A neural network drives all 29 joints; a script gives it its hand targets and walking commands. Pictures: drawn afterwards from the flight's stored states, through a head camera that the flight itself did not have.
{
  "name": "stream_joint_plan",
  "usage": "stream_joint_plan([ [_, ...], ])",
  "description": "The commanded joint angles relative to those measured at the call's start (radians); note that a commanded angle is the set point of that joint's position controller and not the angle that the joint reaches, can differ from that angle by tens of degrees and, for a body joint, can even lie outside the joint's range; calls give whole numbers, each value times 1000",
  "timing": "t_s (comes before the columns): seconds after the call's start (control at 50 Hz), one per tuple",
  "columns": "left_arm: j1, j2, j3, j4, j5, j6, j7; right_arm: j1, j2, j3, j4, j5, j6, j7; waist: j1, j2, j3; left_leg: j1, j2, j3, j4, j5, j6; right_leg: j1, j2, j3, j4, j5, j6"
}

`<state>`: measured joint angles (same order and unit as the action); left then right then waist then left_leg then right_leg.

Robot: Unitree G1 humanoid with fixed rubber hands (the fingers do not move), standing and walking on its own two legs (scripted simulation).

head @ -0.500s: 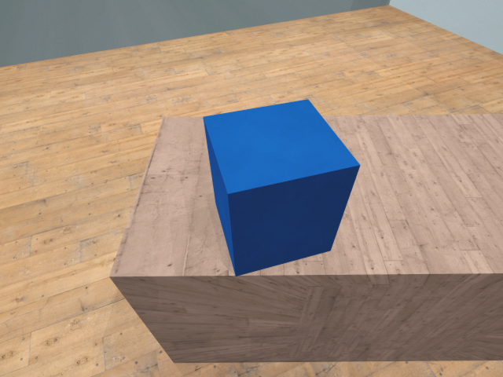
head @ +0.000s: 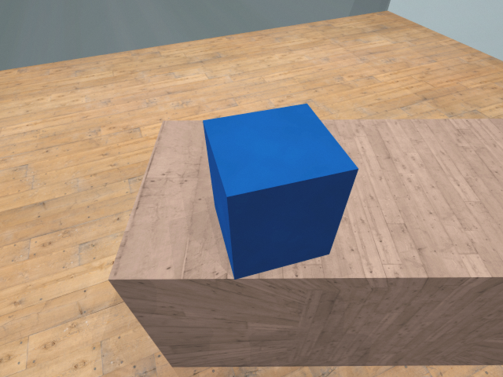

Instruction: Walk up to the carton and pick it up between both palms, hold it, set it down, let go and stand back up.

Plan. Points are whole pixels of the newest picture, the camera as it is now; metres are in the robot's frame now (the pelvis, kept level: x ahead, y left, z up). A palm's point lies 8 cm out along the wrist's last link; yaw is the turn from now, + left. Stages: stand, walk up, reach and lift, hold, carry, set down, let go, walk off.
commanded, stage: stand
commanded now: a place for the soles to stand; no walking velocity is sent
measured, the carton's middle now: (270, 192) +0.46 -0.01 +0.03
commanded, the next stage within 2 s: reach and lift in 0.04 s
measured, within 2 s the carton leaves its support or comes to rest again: neither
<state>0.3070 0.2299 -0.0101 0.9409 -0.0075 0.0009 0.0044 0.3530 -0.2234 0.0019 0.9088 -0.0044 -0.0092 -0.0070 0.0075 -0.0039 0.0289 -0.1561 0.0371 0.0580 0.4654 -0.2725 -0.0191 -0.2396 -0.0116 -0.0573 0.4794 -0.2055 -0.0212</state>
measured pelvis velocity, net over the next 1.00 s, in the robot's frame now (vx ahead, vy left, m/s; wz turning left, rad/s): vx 0.02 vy -0.02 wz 0.03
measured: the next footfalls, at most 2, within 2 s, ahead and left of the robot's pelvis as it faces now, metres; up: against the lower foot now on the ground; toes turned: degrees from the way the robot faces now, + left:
none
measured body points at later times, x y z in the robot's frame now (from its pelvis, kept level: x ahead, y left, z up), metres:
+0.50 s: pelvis +0.00 -0.02 -0.01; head +0.02 -0.02 +0.44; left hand +0.14 +0.22 -0.10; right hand +0.16 -0.26 -0.11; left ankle -0.01 +0.13 -0.74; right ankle +0.03 -0.10 -0.74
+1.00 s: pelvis +0.02 -0.02 +0.00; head +0.02 +0.00 +0.45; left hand +0.16 +0.20 -0.08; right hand +0.17 -0.26 -0.08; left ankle -0.01 +0.13 -0.74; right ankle +0.03 -0.10 -0.74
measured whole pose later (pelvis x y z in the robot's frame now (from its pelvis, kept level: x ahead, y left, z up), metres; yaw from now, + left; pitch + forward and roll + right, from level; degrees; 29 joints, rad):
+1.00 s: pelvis +0.02 -0.02 +0.00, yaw +2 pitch -2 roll +0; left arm 0.32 0.11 -0.01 0.31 0.00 0.17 0.13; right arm 0.24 -0.27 -0.03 0.70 0.12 -0.18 0.17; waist 0.02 -0.03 0.04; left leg -0.11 0.06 0.04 0.39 -0.25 -0.05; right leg -0.18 0.02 -0.07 0.40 -0.20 -0.05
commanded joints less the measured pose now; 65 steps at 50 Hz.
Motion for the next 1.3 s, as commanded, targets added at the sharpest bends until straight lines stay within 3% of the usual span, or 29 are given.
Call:
stream_joint_plan([
  [0.0,36,145,36,-49,0,-22,11,51,-139,-34,-54,0,-21,-10,1,8,41,-64,78,-94,-117,42,41,5,-96,134,-128,22,-14],
  [0.02,36,144,35,-46,0,-22,12,51,-138,-34,-50,0,-21,-10,0,8,41,-62,79,-94,-117,47,40,6,-96,133,-127,28,-14],
  [0.04,-789,277,77,-325,-53,176,-4,-781,-57,-138,-196,-140,-53,23,-56,-11,-16,-466,7,23,67,-197,21,-19,-33,32,138,-285,-30],
  [0.06,-601,267,68,-340,-45,295,25,-602,-97,-158,-150,-149,-7,55,-58,-4,126,-592,-7,38,81,-369,33,22,-22,39,168,-413,-38],
  [0.08,-540,248,57,-388,-58,381,21,-551,-91,-163,-225,-117,32,69,-31,-86,-16,-486,2,55,119,-244,1,78,-45,52,165,-326,-26],
  [0.1,-491,222,59,-459,-53,448,16,-473,-103,-156,-286,-84,64,71,-14,-47,-124,-398,14,61,153,-143,-15,39,-55,80,159,-189,-19],
  [0.12,-498,200,87,-541,-24,492,13,-456,-129,-158,-307,-56,81,73,2,-20,-244,-344,16,76,177,-133,-22,22,-56,81,163,-137,-14],
  [0.14,-447,182,92,-618,-3,538,19,-396,-146,-146,-337,-23,100,79,6,39,-266,-340,17,82,144,-209,-28,31,-43,55,157,-153,-31],
  [0.16,-366,173,78,-603,-1,569,15,-314,-125,-124,-310,-5,118,79,-5,81,-230,-342,49,55,141,-90,-30,28,-24,2,190,-12,-53],
  [0.18,-305,155,91,-601,23,580,5,-259,-156,-123,-260,18,116,79,-23,117,-274,-247,50,36,175,121,-50,29,4,-35,227,152,-54],
  [0.22,-158,108,107,-656,55,607,-9,-199,-215,-100,-215,72,100,77,-39,105,-276,-29,29,-9,169,375,-86,30,52,-65,173,226,-44],
  [0.26,-65,63,125,-687,74,615,-9,-179,-247,-59,-217,108,89,78,-42,85,-204,23,6,-10,89,394,-80,107,62,-52,77,264,-46],
  [0.28,-55,45,141,-735,89,618,-6,-215,-258,-56,-229,114,92,84,-31,52,-156,-20,-15,2,19,215,-60,153,51,-24,14,154,-35],
  [0.3,-46,42,137,-682,95,619,-3,-201,-238,-41,-237,98,94,78,-38,35,-67,-82,-10,4,-3,168,-45,182,48,-25,21,161,-35],
  [0.34,-69,49,139,-683,92,593,3,-238,-229,-32,-266,83,87,72,-30,-12,-24,-66,-38,24,-13,154,-30,171,43,-10,-14,181,-15],
  [0.4,-154,71,148,-690,82,531,10,-267,-172,-44,-339,51,65,80,-7,-68,10,-88,-44,36,-31,73,-5,124,18,20,-75,91,14],
  [0.5,-280,80,138,-755,45,385,51,-291,-99,-86,-437,19,-5,108,8,-57,-86,-155,-26,39,-10,-9,17,70,-28,83,-78,-21,26],
  [0.58,-227,66,109,-779,16,282,81,-233,-104,-93,-444,38,-79,112,4,-33,-168,-169,-34,35,-7,26,14,130,-38,106,-49,116,20],
  [0.68,-56,51,106,-750,14,205,83,-119,-148,-81,-367,78,-169,115,3,-34,-194,-101,-57,10,-46,186,6,239,-13,86,-62,339,21],
  [0.78,-43,15,80,-742,9,163,98,-155,-175,-84,-338,89,-221,134,12,-45,-144,-51,-53,-2,-96,181,7,208,7,60,-115,262,11],
  [0.88,-54,-34,36,-783,6,136,129,-171,-196,-88,-357,116,-218,165,19,-44,-89,-17,-39,-6,-136,145,8,157,11,56,-164,153,-6],
  [0.98,-41,-79,17,-806,21,119,144,-178,-239,-87,-354,148,-203,192,14,-41,-59,14,-33,-24,-143,176,5,142,16,58,-184,138,-20],
  [1.04,-24,-91,20,-858,46,105,158,-176,-258,-78,-366,179,-214,197,31,-25,-62,22,-35,-20,-143,196,0,156,22,63,-183,150,-23],
  [1.12,-35,-144,-31,-915,48,75,187,-193,-305,-106,-350,218,-234,229,17,17,-83,56,-16,-44,-151,210,-19,118,39,40,-183,125,-51],
  [1.18,-8,-175,-46,-916,52,61,192,-198,-337,-108,-391,227,-247,239,15,-31,-72,58,-16,-37,-143,219,-16,106,44,42,-185,138,-48],
  [1.28,-12,-196,-49,-947,53,39,206,-204,-350,-90,-404,264,-263,248,31,-65,-71,53,-22,-35,-148,223,-12,115,45,51,-181,164,-45],
])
